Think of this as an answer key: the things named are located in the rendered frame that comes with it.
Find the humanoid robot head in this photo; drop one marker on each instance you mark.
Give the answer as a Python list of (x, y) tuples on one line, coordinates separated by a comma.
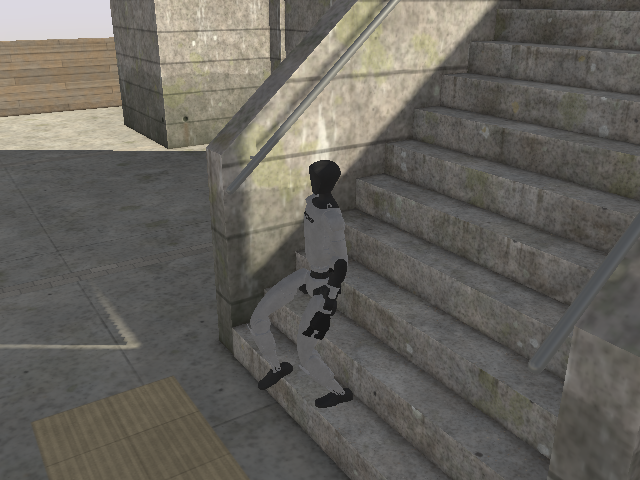
[(323, 175)]

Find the left robot hand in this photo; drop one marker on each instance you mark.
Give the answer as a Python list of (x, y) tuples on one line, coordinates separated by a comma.
[(321, 323)]

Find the right robot hand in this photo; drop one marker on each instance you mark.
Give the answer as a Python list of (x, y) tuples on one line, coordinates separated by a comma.
[(330, 270)]

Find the robot right thigh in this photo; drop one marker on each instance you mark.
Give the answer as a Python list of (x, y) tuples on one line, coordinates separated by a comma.
[(278, 296)]

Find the robot left forearm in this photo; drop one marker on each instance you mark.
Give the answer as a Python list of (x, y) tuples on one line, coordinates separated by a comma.
[(330, 293)]

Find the left robot upper arm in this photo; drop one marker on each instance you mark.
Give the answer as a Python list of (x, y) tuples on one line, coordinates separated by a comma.
[(335, 226)]

